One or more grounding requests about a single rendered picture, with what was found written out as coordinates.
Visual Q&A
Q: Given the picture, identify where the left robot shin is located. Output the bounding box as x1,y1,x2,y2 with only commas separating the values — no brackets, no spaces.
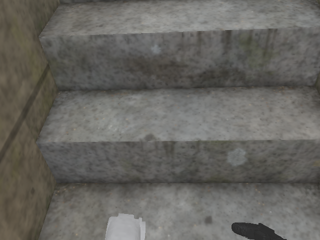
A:
105,216,116,240

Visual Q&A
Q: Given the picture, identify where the robot right hand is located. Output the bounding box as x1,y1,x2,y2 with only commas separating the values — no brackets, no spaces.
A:
231,222,287,240

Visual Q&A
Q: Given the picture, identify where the robot left thigh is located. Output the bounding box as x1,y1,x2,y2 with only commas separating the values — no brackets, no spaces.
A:
105,213,146,240

